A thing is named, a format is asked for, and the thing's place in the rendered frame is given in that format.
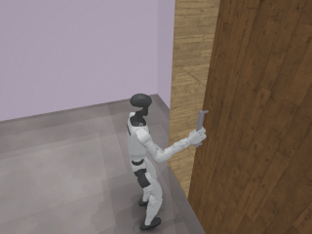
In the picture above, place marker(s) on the right robot hand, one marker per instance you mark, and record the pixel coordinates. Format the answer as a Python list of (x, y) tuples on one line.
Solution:
[(197, 137)]

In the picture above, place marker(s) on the right robot thigh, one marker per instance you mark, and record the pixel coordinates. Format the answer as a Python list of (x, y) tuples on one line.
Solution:
[(151, 182)]

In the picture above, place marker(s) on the handle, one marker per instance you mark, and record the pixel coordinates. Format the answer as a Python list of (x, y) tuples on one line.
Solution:
[(200, 123)]

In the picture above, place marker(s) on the robot right forearm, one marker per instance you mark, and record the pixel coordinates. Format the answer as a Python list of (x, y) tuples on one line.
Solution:
[(173, 149)]

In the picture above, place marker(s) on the wardrobe door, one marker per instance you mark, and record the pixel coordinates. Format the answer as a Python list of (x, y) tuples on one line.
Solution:
[(252, 174)]

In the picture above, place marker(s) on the right robot upper arm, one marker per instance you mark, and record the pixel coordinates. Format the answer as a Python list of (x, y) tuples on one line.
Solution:
[(145, 139)]

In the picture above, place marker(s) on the left robot hand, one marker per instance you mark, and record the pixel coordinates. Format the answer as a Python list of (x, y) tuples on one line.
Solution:
[(159, 148)]

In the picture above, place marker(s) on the robot right shin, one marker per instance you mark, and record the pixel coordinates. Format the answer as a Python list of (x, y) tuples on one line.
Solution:
[(152, 210)]

